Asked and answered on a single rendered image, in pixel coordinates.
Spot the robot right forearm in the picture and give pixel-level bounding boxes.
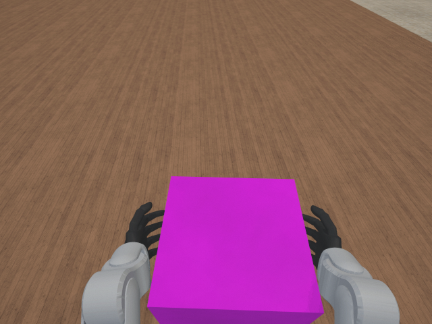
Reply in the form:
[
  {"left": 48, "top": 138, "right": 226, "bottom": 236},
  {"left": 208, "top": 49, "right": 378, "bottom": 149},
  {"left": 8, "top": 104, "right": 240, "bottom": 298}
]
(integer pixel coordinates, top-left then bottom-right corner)
[{"left": 317, "top": 248, "right": 400, "bottom": 324}]

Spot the left robot hand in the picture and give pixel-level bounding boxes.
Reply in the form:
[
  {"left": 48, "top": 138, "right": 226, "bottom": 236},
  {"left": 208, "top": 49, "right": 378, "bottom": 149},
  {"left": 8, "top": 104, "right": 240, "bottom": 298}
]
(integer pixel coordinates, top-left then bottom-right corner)
[{"left": 124, "top": 202, "right": 165, "bottom": 260}]

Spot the carton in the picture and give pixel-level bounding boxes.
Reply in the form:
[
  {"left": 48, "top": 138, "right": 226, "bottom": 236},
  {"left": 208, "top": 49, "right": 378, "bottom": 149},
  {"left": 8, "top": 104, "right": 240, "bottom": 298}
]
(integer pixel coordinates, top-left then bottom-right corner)
[{"left": 147, "top": 176, "right": 324, "bottom": 324}]

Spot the robot left forearm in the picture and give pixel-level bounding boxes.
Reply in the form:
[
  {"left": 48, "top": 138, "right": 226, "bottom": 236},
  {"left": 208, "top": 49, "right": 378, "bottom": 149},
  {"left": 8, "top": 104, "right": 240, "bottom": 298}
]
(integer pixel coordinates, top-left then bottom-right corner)
[{"left": 81, "top": 242, "right": 152, "bottom": 324}]

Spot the right robot hand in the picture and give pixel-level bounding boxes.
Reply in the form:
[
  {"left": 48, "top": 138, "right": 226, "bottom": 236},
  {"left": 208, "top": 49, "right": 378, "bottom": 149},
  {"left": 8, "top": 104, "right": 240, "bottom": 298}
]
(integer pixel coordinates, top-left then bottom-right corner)
[{"left": 302, "top": 205, "right": 342, "bottom": 269}]

